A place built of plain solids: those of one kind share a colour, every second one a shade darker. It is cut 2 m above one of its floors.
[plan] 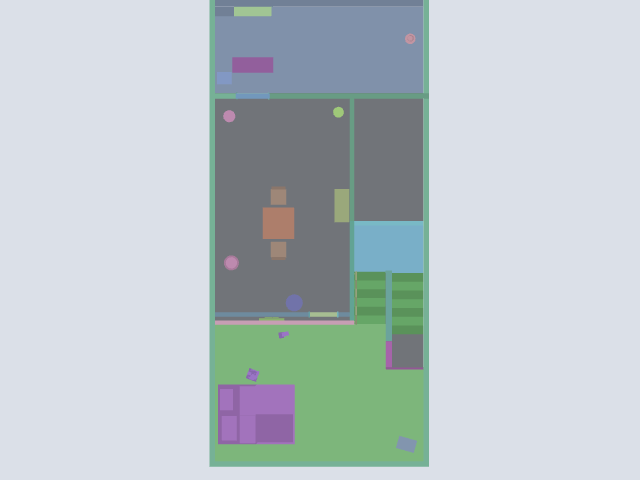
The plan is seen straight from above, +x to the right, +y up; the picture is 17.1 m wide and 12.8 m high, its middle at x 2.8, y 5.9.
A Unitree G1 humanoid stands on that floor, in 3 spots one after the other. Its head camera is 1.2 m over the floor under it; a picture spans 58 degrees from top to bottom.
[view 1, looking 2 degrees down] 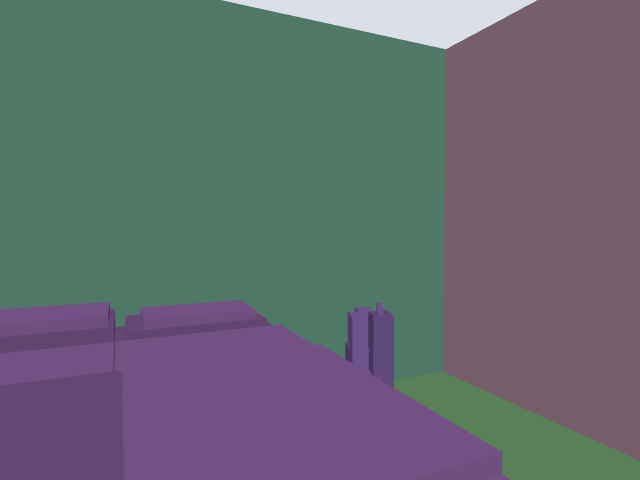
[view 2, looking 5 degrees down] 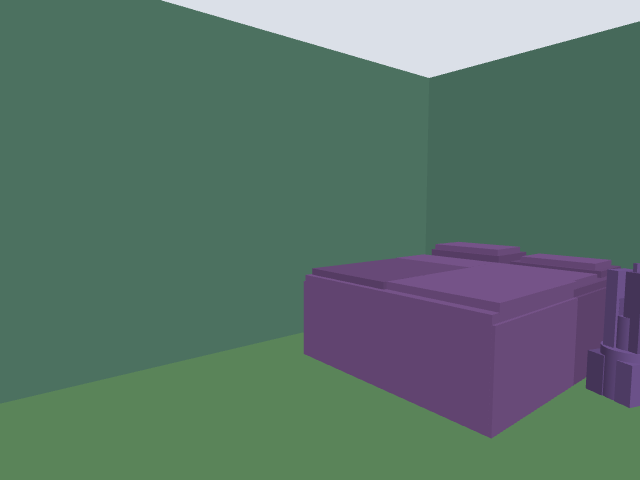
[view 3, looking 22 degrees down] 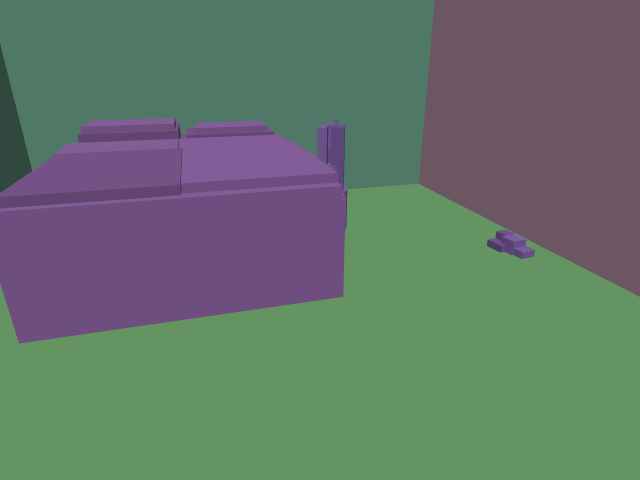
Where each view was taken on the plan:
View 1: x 2.75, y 1.25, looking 155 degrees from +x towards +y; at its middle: wall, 3.04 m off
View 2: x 4.13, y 3.14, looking -129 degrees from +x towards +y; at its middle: wall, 4.06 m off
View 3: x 4.13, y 1.34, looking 164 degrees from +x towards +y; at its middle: bedstead_upper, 2.25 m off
